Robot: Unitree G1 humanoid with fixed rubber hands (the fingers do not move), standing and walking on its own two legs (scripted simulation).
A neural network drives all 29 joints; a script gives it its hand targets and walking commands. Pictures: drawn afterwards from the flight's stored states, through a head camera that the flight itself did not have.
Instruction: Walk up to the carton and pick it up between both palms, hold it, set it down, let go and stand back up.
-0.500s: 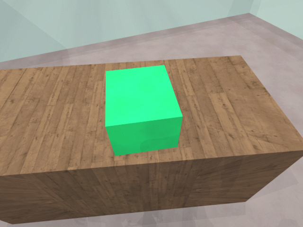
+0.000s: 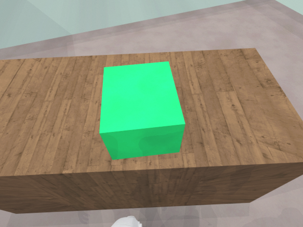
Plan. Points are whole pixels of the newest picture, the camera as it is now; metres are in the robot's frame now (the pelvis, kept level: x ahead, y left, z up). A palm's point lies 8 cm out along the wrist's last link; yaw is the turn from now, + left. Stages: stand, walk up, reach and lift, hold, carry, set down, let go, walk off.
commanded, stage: walk up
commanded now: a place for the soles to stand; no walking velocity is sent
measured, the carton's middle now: (141, 109) +0.49 +0.07 -0.03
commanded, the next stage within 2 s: reach and lift in 1.62 s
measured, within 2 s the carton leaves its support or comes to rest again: neither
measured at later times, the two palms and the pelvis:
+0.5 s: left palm out of the picture +0.05 +0.25 -0.13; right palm out of the picture +0.08 -0.27 -0.14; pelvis +0.00 -0.01 -0.01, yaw +2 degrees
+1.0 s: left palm out of the picture -0.01 +0.25 -0.13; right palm out of the picture +0.05 -0.24 -0.13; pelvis -0.02 +0.00 +0.00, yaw +7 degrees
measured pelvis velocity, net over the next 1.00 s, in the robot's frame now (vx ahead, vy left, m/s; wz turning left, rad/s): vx -0.02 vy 0.00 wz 0.12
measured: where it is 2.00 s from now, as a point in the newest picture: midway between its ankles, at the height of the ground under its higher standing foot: outside the picture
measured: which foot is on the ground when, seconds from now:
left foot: up 0.00-0.04, down 0.06-0.36, up 0.38-0.56, down 0.58-1.00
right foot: down 0.00-0.10, up 0.12-0.28, down 0.30-1.00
